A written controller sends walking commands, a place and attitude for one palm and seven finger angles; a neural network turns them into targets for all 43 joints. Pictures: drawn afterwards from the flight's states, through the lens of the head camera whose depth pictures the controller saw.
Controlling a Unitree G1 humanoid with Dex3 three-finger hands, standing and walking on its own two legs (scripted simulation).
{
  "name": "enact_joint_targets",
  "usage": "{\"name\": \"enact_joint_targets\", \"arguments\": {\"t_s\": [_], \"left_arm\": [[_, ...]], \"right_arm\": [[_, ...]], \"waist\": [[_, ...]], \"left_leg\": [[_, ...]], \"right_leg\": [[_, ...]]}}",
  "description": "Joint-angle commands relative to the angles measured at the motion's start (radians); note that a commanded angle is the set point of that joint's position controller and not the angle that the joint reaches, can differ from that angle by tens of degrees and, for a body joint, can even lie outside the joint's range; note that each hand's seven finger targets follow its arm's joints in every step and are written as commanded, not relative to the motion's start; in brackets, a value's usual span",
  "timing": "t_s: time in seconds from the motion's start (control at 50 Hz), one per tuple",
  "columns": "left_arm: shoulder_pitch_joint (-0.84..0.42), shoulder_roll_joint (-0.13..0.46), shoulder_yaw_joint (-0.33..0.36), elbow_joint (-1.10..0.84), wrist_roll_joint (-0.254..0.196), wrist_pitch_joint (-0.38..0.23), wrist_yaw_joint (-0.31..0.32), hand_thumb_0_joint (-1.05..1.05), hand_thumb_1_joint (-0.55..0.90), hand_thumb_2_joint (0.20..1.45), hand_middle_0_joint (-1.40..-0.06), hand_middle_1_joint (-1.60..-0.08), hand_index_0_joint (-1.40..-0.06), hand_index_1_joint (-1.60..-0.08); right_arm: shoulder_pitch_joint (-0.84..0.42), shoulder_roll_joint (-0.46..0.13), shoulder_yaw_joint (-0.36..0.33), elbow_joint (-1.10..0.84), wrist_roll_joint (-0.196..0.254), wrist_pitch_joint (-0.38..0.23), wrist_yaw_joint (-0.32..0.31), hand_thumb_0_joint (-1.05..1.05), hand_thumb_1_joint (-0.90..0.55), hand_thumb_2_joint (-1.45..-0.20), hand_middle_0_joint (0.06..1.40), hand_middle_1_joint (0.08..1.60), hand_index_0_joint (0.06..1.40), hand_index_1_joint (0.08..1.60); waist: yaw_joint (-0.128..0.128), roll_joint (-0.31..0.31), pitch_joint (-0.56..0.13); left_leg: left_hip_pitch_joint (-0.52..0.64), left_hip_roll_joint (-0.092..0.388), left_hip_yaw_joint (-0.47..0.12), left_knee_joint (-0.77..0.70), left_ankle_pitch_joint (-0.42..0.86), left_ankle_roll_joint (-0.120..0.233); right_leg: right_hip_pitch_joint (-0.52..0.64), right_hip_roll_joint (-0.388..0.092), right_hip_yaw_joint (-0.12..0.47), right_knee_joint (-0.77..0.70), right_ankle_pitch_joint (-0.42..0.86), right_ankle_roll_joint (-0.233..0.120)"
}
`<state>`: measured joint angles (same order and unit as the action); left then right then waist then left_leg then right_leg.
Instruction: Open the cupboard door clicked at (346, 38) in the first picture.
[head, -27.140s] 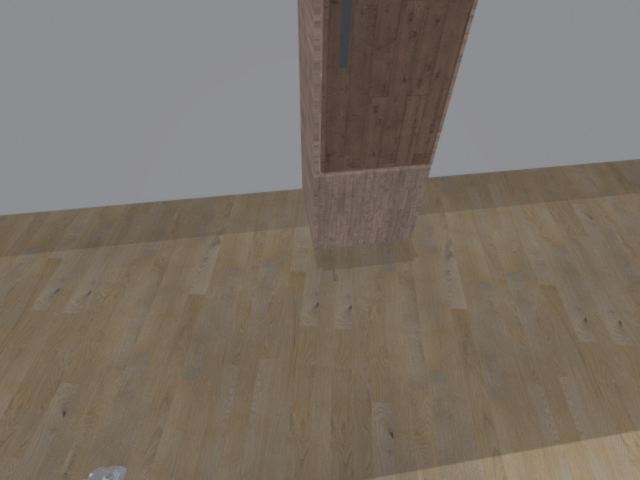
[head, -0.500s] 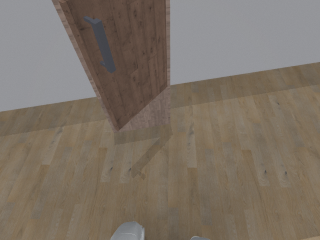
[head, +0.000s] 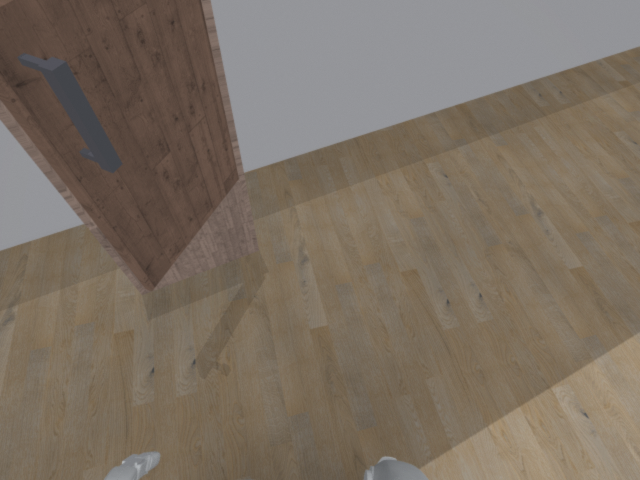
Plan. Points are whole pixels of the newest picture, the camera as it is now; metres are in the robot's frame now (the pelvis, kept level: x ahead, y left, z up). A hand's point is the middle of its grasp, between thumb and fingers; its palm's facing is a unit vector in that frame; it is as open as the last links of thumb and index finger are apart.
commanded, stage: walk to a spot facing it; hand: left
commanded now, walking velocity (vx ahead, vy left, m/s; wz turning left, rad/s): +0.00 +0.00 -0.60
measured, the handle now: (74, 117) +0.51 +0.38 +0.12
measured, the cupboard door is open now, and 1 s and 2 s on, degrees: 40 40 40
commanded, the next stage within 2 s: turn to face it in 1.94 s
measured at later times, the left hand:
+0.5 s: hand (208, 450) +0.16 +0.18 -0.18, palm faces -0.27 -0.94 -0.19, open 7.4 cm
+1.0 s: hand (292, 385) +0.26 +0.07 -0.16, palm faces -0.57 -0.79 -0.21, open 7.4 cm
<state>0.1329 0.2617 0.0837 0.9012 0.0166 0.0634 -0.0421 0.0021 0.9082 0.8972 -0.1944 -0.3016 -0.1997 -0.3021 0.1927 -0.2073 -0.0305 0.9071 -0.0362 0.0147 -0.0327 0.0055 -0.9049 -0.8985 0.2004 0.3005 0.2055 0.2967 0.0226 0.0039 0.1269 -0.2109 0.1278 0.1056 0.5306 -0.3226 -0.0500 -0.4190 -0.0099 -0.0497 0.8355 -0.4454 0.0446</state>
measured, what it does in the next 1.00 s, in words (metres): walks ahead, turning right: right foot, then left foot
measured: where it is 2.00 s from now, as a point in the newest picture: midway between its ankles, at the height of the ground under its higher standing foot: (458, 395)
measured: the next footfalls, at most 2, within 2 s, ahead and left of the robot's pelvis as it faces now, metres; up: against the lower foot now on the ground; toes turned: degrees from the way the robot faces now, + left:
right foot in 0.06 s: +0.04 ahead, -0.13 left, +0.00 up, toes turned -6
left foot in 0.44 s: +0.10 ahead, +0.11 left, +0.00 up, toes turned -15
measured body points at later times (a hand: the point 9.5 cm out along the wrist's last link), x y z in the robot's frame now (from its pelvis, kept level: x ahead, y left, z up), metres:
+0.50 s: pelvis +0.03 +0.01 +0.00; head +0.10 +0.01 +0.44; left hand +0.18 +0.23 -0.16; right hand +0.04 -0.26 -0.13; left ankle +0.06 +0.12 -0.74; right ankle -0.02 -0.12 -0.70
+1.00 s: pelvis +0.10 -0.07 +0.00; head +0.15 -0.10 +0.45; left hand +0.29 +0.11 -0.15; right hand +0.00 -0.32 -0.14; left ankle +0.21 +0.03 -0.69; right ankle -0.01 -0.13 -0.74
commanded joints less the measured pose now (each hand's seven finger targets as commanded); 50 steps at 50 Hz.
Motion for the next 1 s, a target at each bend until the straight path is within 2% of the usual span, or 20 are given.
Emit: {"name": "enact_joint_targets", "arguments": {"t_s": [0.0, 0.02, 0.04, 0.06, 0.1, 0.16, 0.28, 0.36, 0.38, 0.4, 0.42, 0.44, 0.52, 0.66, 0.72, 0.74, 0.76, 0.78, 0.86, 0.98], "left_arm": [[0.101, 0.079, 0.018, -0.051, 0.002, -0.039, 0.003, 0.0, 0.9, 0.9, -0.2, -0.3, -0.2, -0.3], [0.167, 0.174, 0.037, -0.032, 0.013, -0.051, 0.016, 0.0, 0.9, 0.9, -0.2, -0.3, -0.2, -0.3], [0.216, 0.274, 0.057, -0.02, 0.009, -0.059, 0.033, 0.0, 0.9, 0.9, -0.2, -0.3, -0.2, -0.3], [0.234, 0.283, 0.054, -0.016, 0.002, -0.053, 0.044, 0.0, 0.9, 0.9, -0.2, -0.3, -0.2, -0.3], [0.113, 0.197, 0.042, -0.044, 0.006, -0.046, 0.059, 0.0, 0.9, 0.9, -0.2, -0.3, -0.2, -0.3], [0.053, 0.162, 0.032, -0.068, 0.009, -0.049, 0.063, 0.0, 0.9, 0.9, -0.2, -0.3, -0.2, -0.3], [0.065, 0.179, 0.038, -0.056, 0.013, -0.043, 0.054, 0.0, 0.9, 0.9, -0.2, -0.3, -0.2, -0.3], [0.007, 0.158, 0.037, -0.065, 0.003, -0.035, 0.052, 0.0, 0.9, 0.9, -0.2, -0.3, -0.2, -0.3], [0.012, 0.11, 0.027, -0.078, -0.006, -0.029, 0.049, 0.0, 0.9, 0.9, -0.2, -0.3, -0.2, -0.3], [0.049, 0.051, 0.014, -0.095, -0.015, -0.025, 0.036, 0.0, 0.9, 0.9, -0.2, -0.3, -0.2, -0.3], [0.016, 0.08, 0.017, -0.114, -0.004, -0.03, 0.029, 0.0, 0.9, 0.9, -0.2, -0.3, -0.2, -0.3], [-0.002, 0.082, 0.023, -0.106, 0.009, -0.027, 0.026, 0.0, 0.9, 0.9, -0.2, -0.3, -0.2, -0.3], [-0.001, 0.035, 0.017, -0.079, 0.003, -0.02, 0.004, 0.0, 0.9, 0.9, -0.2, -0.3, -0.2, -0.3], [-0.114, 0.019, 0.0, -0.104, 0.01, -0.04, -0.023, 0.0, 0.9, 0.9, -0.2, -0.3, -0.2, -0.3], [0.013, 0.038, 0.011, -0.058, 0.013, -0.054, -0.02, 0.0, 0.9, 0.9, -0.2, -0.3, -0.2, -0.3], [0.156, 0.111, 0.029, -0.013, 0.016, -0.064, -0.008, 0.0, 0.9, 0.9, -0.2, -0.3, -0.2, -0.3], [0.304, 0.251, 0.065, 0.035, 0.017, -0.076, 0.012, 0.0, 0.9, 0.9, -0.2, -0.3, -0.2, -0.3], [0.347, 0.28, 0.067, 0.041, -0.003, -0.075, 0.029, 0.0, 0.9, 0.9, -0.2, -0.3, -0.2, -0.3], [0.113, 0.145, 0.035, -0.018, 0.009, -0.096, 0.044, 0.0, 0.9, 0.9, -0.2, -0.3, -0.2, -0.3], [0.12, 0.165, 0.039, 0.015, 0.01, -0.11, 0.026, 0.0, 0.9, 0.9, -0.2, -0.3, -0.2, -0.3]], "right_arm": [[0.008, -0.233, -0.073, -0.065, 0.012, -0.011, -0.003, 0.0, -0.9, -0.9, 0.2, 0.3, 0.2, 0.3], [0.01, -0.18, -0.068, -0.086, 0.026, -0.009, 0.004, 0.0, -0.9, -0.9, 0.2, 0.3, 0.2, 0.3], [-0.043, -0.116, -0.047, -0.138, 0.03, -0.006, 0.007, 0.0, -0.9, -0.9, 0.2, 0.3, 0.2, 0.3], [-0.053, -0.13, -0.043, -0.133, 0.03, 0.006, -0.001, 0.0, -0.9, -0.9, 0.2, 0.3, 0.2, 0.3], [-0.079, -0.141, -0.051, -0.104, 0.029, 0.01, -0.002, 0.0, -0.9, -0.9, 0.2, 0.3, 0.2, 0.3], [-0.033, -0.106, -0.045, -0.071, 0.027, 0.017, 0.009, 0.0, -0.9, -0.9, 0.2, 0.3, 0.2, 0.3], [-0.049, -0.096, -0.046, -0.079, 0.032, 0.01, 0.009, 0.0, -0.9, -0.9, 0.2, 0.3, 0.2, 0.3], [0.075, -0.103, -0.042, -0.046, 0.035, -0.011, -0.005, 0.0, -0.9, -0.9, 0.2, 0.3, 0.2, 0.3], [0.11, -0.154, -0.049, -0.036, 0.028, -0.023, -0.012, 0.0, -0.9, -0.9, 0.2, 0.3, 0.2, 0.3], [0.113, -0.263, -0.068, -0.051, 0.01, -0.03, -0.015, 0.0, -0.9, -0.9, 0.2, 0.3, 0.2, 0.3], [0.119, -0.287, -0.071, -0.071, 0.005, -0.024, -0.021, 0.0, -0.9, -0.9, 0.2, 0.3, 0.2, 0.3], [0.099, -0.26, -0.064, -0.071, -0.003, -0.032, -0.02, 0.0, -0.9, -0.9, 0.2, 0.3, 0.2, 0.3], [0.055, -0.183, -0.046, -0.077, 0.0, -0.034, -0.019, 0.0, -0.9, -0.9, 0.2, 0.3, 0.2, 0.3], [0.17, -0.212, -0.063, -0.018, -0.003, -0.036, 0.002, 0.0, -0.9, -0.9, 0.2, 0.3, 0.2, 0.3], [0.127, -0.216, -0.063, -0.027, 0.0, -0.036, 0.011, 0.0, -0.9, -0.9, 0.2, 0.3, 0.2, 0.3], [0.089, -0.184, -0.057, -0.046, 0.014, -0.039, 0.022, 0.0, -0.9, -0.9, 0.2, 0.3, 0.2, 0.3], [-0.025, -0.093, -0.031, -0.116, 0.028, -0.043, 0.032, 0.0, -0.9, -0.9, 0.2, 0.3, 0.2, 0.3], [-0.121, -0.142, -0.032, -0.156, 0.015, -0.037, 0.027, 0.0, -0.9, -0.9, 0.2, 0.3, 0.2, 0.3], [-0.073, -0.12, -0.048, -0.088, 0.012, -0.036, 0.039, 0.0, -0.9, -0.9, 0.2, 0.3, 0.2, 0.3], [-0.057, -0.081, -0.044, -0.083, 0.017, -0.051, 0.053, 0.0, -0.9, -0.9, 0.2, 0.3, 0.2, 0.3]], "waist": [[0.02, 0.151, -0.185], [0.046, -0.098, -0.218], [0.076, -0.342, -0.21], [0.087, -0.244, -0.203], [0.036, -0.255, -0.164], [-0.013, -0.146, -0.199], [-0.002, -0.156, -0.156], [-0.07, -0.121, -0.177], [-0.076, 0.012, -0.193], [-0.063, 0.323, -0.199], [-0.071, 0.245, -0.173], [-0.06, 0.2, -0.164], [-0.027, 0.195, -0.164], [-0.095, 0.227, -0.135], [-0.018, 0.143, -0.156], [0.057, -0.011, -0.204], [0.138, -0.402, -0.199], [0.164, -0.299, -0.134], [0.009, -0.156, -0.065], [-0.008, -0.152, -0.083]], "left_leg": [[-0.002, 0.161, -0.017, 0.088, 0.448, 0.075], [-0.179, 0.062, 0.069, 0.307, 0.216, 0.01], [-0.379, -0.065, 0.041, 0.538, -0.34, -0.028], [-0.399, -0.039, -0.095, 0.635, -0.348, -0.017], [-0.429, -0.02, -0.132, 0.694, -0.207, -0.023], [-0.313, -0.04, -0.1, 0.589, -0.115, -0.031], [-0.236, -0.09, -0.085, 0.342, -0.111, -0.02], [0.018, -0.104, -0.086, -0.021, 0.055, -0.004], [0.139, 0.006, -0.194, -0.169, 0.059, 0.033], [0.215, 0.276, -0.489, -0.266, 0.144, 0.144], [0.093, 0.394, -0.533, -0.277, 0.21, 0.239], [0.074, 0.366, -0.511, -0.253, 0.314, 0.251], [0.12, 0.181, -0.152, -0.166, 0.554, 0.165], [0.139, 0.224, -0.073, -0.2, 0.195, 0.146], [0.014, 0.187, 0.012, -0.03, 0.119, 0.087], [-0.185, 0.129, 0.094, 0.176, 0.088, 0.043], [-0.538, -0.04, 0.154, 0.498, -0.339, -0.017], [-0.649, -0.033, -0.039, 0.628, -0.363, -0.016], [-0.469, 0.015, -0.085, 0.547, -0.094, -0.032], [-0.283, -0.067, -0.012, 0.215, 0.026, -0.025]], "right_leg": [[0.272, 0.014, -0.043, -0.347, 0.25, -0.038], [0.451, -0.161, 0.19, -0.445, 0.538, -0.103], [0.482, -0.401, 0.494, -0.47, 0.913, -0.234], [0.428, -0.403, 0.491, -0.46, 0.784, -0.304], [0.361, -0.278, 0.435, -0.457, 0.619, -0.267], [0.281, -0.215, 0.34, -0.455, 0.576, -0.229], [0.238, -0.191, 0.413, -0.477, 0.471, -0.233], [0.106, -0.14, 0.422, -0.384, 0.449, -0.163], [-0.008, -0.045, 0.352, -0.287, 0.322, -0.108], [-0.171, 0.094, 0.174, -0.062, -0.037, -0.035], [-0.15, 0.054, 0.106, 0.158, -0.188, -0.015], [-0.169, 0.028, 0.118, 0.279, -0.167, -0.007], [-0.145, -0.017, 0.043, 0.271, -0.014, 0.022], [-0.033, -0.011, -0.069, -0.094, -0.019, -0.015], [0.244, 0.029, -0.113, -0.341, 0.109, -0.052], [0.51, -0.066, 0.032, -0.444, 0.06, -0.108], [0.695, -0.363, 0.508, -0.558, 0.104, -0.244], [0.621, -0.426, 0.614, -0.589, 0.184, -0.319], [0.33, -0.264, 0.357, -0.588, 0.214, -0.254], [0.29, -0.191, 0.274, -0.562, 0.274, -0.224]]}}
